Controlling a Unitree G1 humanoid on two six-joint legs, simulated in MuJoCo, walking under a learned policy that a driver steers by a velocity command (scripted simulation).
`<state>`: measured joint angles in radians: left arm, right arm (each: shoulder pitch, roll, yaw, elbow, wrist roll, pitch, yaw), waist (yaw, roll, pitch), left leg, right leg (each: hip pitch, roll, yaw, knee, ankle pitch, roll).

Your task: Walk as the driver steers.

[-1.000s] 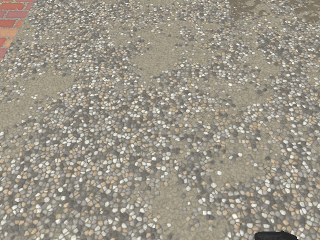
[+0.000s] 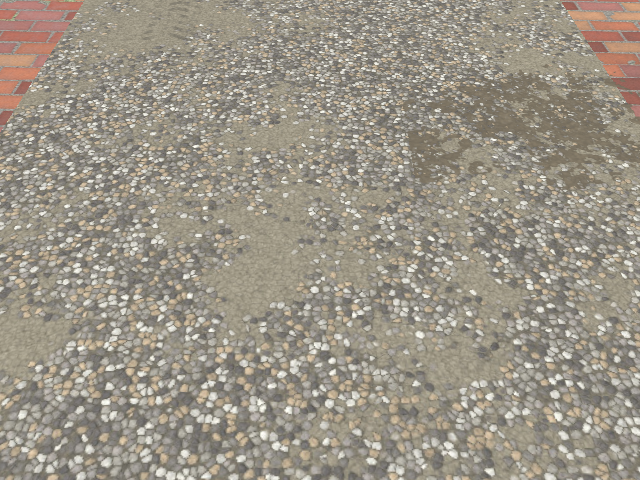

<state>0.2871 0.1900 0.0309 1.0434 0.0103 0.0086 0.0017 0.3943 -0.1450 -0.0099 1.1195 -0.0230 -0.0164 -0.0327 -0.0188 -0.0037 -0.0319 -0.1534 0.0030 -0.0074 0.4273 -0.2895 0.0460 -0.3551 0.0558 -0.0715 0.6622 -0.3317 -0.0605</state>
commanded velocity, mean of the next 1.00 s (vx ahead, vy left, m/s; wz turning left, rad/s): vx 0.45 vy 0.00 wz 0.00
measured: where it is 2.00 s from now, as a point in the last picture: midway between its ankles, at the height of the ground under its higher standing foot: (341, 360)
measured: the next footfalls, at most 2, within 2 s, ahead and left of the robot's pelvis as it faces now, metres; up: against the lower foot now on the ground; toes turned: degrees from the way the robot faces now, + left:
right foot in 0.22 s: +0.11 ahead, -0.12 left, +0.00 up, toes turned -4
left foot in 0.70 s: +0.44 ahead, +0.06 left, +0.00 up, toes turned +4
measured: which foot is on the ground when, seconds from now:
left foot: down 0.00-0.24, up 0.26-0.68, down 0.70-1.00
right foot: up 0.00-0.20, down 0.22-0.70, up 0.72-1.00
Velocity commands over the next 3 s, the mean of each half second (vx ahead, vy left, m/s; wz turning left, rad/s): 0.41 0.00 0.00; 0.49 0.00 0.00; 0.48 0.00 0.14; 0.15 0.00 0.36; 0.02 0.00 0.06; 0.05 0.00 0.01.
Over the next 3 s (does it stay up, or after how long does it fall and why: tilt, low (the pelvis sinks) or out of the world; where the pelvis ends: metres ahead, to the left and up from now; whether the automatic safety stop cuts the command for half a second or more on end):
stays up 0.90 -0.03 -0.01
